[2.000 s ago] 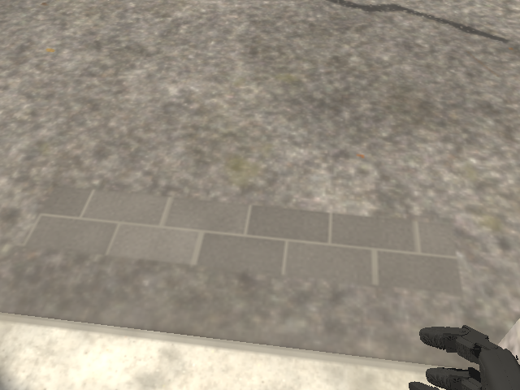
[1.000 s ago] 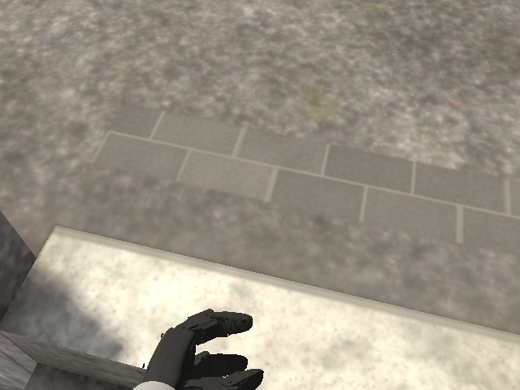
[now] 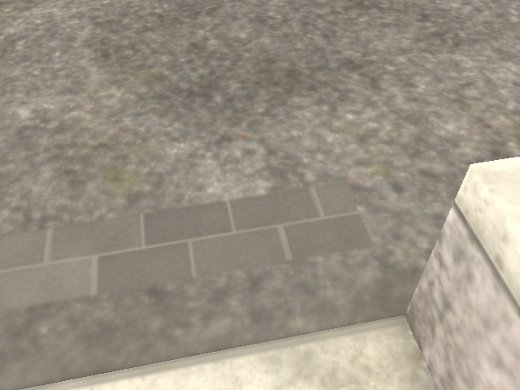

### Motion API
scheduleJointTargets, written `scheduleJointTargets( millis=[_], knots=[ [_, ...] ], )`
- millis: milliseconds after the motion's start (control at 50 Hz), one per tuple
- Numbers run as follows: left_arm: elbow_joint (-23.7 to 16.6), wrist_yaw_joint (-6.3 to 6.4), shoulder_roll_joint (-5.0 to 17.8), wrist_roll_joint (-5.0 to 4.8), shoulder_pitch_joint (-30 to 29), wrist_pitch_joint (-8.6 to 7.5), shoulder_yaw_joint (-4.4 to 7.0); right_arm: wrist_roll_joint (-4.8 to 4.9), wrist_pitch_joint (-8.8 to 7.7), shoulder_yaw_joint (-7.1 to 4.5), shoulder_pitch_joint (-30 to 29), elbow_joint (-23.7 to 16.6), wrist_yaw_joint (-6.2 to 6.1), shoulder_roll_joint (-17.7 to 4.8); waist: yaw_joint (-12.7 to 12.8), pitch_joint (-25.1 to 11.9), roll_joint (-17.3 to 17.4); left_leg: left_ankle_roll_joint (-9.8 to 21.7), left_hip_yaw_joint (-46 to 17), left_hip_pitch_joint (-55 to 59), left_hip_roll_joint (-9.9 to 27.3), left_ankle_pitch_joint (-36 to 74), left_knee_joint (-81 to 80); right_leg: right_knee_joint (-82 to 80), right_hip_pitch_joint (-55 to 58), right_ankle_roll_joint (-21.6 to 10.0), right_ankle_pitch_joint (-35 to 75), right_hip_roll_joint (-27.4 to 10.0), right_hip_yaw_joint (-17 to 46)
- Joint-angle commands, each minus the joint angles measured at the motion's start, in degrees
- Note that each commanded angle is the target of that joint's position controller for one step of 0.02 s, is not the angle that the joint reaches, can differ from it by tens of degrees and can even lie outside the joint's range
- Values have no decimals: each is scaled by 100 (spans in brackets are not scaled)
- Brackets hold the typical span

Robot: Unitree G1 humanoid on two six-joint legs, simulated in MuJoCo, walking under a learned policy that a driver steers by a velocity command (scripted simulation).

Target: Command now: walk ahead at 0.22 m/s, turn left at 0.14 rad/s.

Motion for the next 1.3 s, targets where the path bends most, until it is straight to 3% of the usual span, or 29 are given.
scheduleJointTargets(
  millis=[20, 40, 80, 140, 180, 200, 260, 420, 480, 500, 540, 580, 600, 620, 640, 680, 740, 800, 900, 960, 1060, 1100, 1120, 1140, 1160, 1180, 1200, 1240, 1300],
  knots=[
    [341, -141, 863, -129, -182, -325, 313, -70, 3, 215, 32, 114, 58, 317, -32, 132, -1564, 818, -1036, -2825, -637, 504, 3899, -4742, 1638, -807, -1418, -975, 3508],
    [259, -158, 279, -14, -864, -143, 124, 74, 7, 352, 403, 334, 116, 606, -304, -22, -494, 934, -954, -2890, -638, 807, 4045, -4961, 1447, -871, -1271, -1064, 3416],
    [404, -146, -140, 217, -559, -149, -4, 50, -1, 362, 683, 602, 156, 422, -372, 34, 178, 988, -768, -3372, -367, 1546, 3601, -5274, 2070, -879, -202, -1382, 2878],
    [55, 26, 246, 322, -1469, -314, 32, 104, 135, 307, 349, 753, 384, 112, -713, -43, -615, 949, 115, -2500, -606, 704, 4980, -5716, 1486, -754, 973, -1285, 874],
    [233, 102, 330, 455, -1002, -310, 0, 171, 114, 311, -182, 625, 450, 114, -473, 82, -374, 1059, 129, -2970, -721, 273, 5525, -5823, 1929, -799, 1216, -1383, 222],
    [908, 615, 612, 170, 840, -530, 372, 153, 304, 276, -838, -419, -81, 739, -486, 579, 1, 583, 933, -3804, -603, 543, 4705, -5973, 3319, -388, 418, -1683, 348],
    [912, 1032, 766, 250, 1527, -645, 525, 71, 580, 234, -1156, -813, -391, 868, -248, 874, -122, 350, 873, -4767, -454, -315, 5045, -6357, 4855, -195, 870, -2112, 128],
    [-7, 860, 903, 395, 1123, -688, 718, 158, 903, 39, -1234, -1946, -481, 630, -518, 1527, -591, 547, 806, -5526, -237, -2033, 5067, -7461, 5900, -365, 1275, -2478, -1030],
    [-16, 766, 840, 338, 1276, -541, 741, 280, 1032, 154, -2130, -2640, -488, 631, -475, 2040, -767, 793, 1372, -5704, 150, -2806, 3878, -8048, 6009, -390, 1862, -2360, -1678],
    [-14, 768, 1071, 67, 1176, -451, 708, 409, 1060, 364, -1823, -2688, -335, 779, -753, 1884, -1032, 1077, 1863, -4243, 417, -3217, 1215, -8626, 5598, -380, 2134, -1985, -2127],
    [-263, 984, 1153, -73, 1319, -264, 648, 557, 1033, 234, -897, -2355, -240, 481, -723, 1006, -807, 1143, 2946, -1003, -672, -4045, 350, -7487, 4839, -892, 8621, -1747, -2247],
    [-832, 737, 1872, -153, 500, -167, 791, 418, 822, 17, 1612, -1800, -211, -38, -1657, -659, -1575, 1348, 1732, 964, -1305, -4253, 7, -4208, 5306, -900, 12017, -2150, -1654],
    [-1085, 610, 1883, -244, 288, -153, 870, 443, 745, -107, 1538, -1640, -246, -216, -1691, -446, -952, 1474, 842, 1339, -1455, -4233, -1479, -2978, 4386, -543, 10188, -1688, -1624],
    [-1519, 442, 1512, -158, -6, -231, 851, 540, 687, -316, 792, -1848, -316, -839, -1365, -235, 760, 2038, -1933, 1449, -610, -6239, -3971, -415, 2929, -105, 6426, -352, -1365],
    [-1980, 94, 793, 39, -698, -393, 622, 485, 573, -248, 52, -1938, -275, -709, -834, 134, 948, 2171, -3863, 1006, -358, -6429, -5566, 1577, 1763, 2, 2847, 410, 105],
    [-2645, -43, 139, 396, -865, -618, 471, 152, 338, -135, -152, -1894, -397, -577, -267, 205, 359, 1565, -4605, 283, -275, -6032, -5921, 3186, 976, -32, 2876, 242, 1125],
    [-2944, 369, -566, 649, -1115, -671, 93, -74, -74, -112, 819, -994, -500, -418, -173, 774, 52, 1117, -3447, 663, -628, -4005, -5617, 4339, -687, -301, 2354, -37, 1254],
    [-2612, 576, -39, 527, -803, -358, 141, 115, -390, 53, 899, -839, -346, -43, 5, 1152, -787, 696, -2325, 462, -561, -3049, -5846, 2580, -781, -133, 2028, -428, 967],
    [-2518, 375, 442, 169, -1625, -216, 263, 222, -549, 49, 1651, -464, -394, -106, -682, 1090, -146, 261, -669, 1862, -625, 782, -7308, -2140, 350, -241, 3387, -491, -309],
    [-2300, 135, 199, 115, -1767, -251, 226, 174, -473, 11, 1897, -340, -448, -221, -778, 764, 167, 41, -150, 3115, -412, 2601, -7824, -3676, 1033, -533, 4226, -122, -724],
    [-1492, 255, 719, 22, -685, -245, 502, 36, -497, 44, 1704, -378, -662, -328, 9, 362, 698, -403, 817, 4117, 44, 7182, -6501, -4910, 3181, -476, 4427, 991, -1142],
    [-814, 367, 1200, 23, 1240, -137, 737, -142, -452, -3, 1314, -501, -951, -480, 1012, 168, 607, -656, 928, 4101, 54, 7646, -3975, -5817, 4387, -579, 4916, 971, -797],
    [343, 419, 221, -152, 4821, -125, 359, -838, -246, 370, 924, -828, 135, -332, 1859, 382, -641, -1706, 594, 1017, -552, 3425, 35, -5640, 8131, -773, 6299, -6, 885],
    [257, 401, 945, 164, 3371, -328, 544, -269, -529, 435, -1482, -1847, -247, 744, 1733, -14, -2218, -981, 650, -276, -1609, -3627, 2176, -5158, 7270, -895, 9016, -363, 1459],
    [-375, 423, 1059, 451, 2363, -591, 492, 102, -583, 542, 89, -2096, -355, 769, 472, -712, -1541, -979, -595, -1428, -1153, -3516, 3049, -4937, 7959, -1923, 9049, -1417, 3183],
    [-813, 525, 1245, 289, 1929, -607, 696, 308, -634, 460, 140, -2130, -384, -40, 652, -1307, -369, -902, -851, -2093, -852, -3161, 3072, -5420, 8494, -2518, 7230, -1775, 4107],
    [-1082, 646, 1450, 55, 1184, -585, 768, 415, -611, 438, 71, -2331, -357, -360, 239, -986, 396, -699, -798, -2679, -593, -2710, 2818, -6084, 7973, -2677, 5005, -1877, 4687],
    [-1421, 672, 1455, -98, 123, -496, 687, 21, -473, 440, 41, -2326, -408, -409, -478, 506, 1614, -540, -320, -1675, -419, -1964, 1605, -6913, 4652, -2147, 4973, -1176, 4050],
    [-1391, 685, 1373, -194, -110, -398, 680, -80, -440, 596, -341, -2695, -581, -48, -583, 1368, 1202, -721, 579, 950, -418, -1060, -2894, -6758, 994, -1309, 5199, 655, 1893]
  ],
)
Keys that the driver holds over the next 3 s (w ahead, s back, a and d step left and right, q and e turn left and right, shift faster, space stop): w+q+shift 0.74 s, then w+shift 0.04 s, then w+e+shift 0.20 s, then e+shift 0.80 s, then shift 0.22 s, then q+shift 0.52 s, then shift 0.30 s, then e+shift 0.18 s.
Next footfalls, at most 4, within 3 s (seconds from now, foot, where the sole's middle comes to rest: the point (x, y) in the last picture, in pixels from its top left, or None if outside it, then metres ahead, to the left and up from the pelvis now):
0.56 left None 0.35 0.19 -0.42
1.12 right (105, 226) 0.77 0.39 -0.42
1.44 left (0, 185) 0.90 0.68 -0.42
1.78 right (109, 200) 0.85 0.40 -0.42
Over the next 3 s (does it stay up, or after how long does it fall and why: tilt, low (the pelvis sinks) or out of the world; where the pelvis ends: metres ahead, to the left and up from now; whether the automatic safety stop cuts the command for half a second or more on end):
stays up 0.75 0.53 0.35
